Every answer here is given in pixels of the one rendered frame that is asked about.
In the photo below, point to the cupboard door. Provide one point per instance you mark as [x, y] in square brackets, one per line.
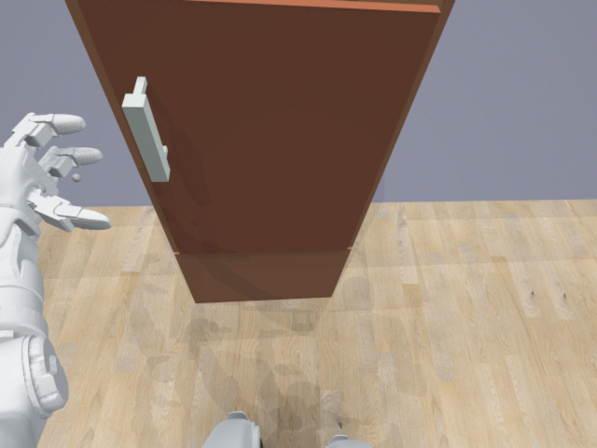
[276, 113]

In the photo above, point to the robot left upper arm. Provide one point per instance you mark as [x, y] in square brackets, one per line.
[33, 385]

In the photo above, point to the robot left thigh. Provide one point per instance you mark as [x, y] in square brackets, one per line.
[234, 433]

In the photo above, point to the handle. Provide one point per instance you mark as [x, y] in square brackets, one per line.
[144, 130]

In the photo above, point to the left robot hand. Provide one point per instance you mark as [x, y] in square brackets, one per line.
[21, 174]

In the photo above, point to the robot left forearm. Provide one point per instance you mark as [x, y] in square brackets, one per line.
[21, 282]

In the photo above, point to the left robot shin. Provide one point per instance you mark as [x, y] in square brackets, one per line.
[237, 415]

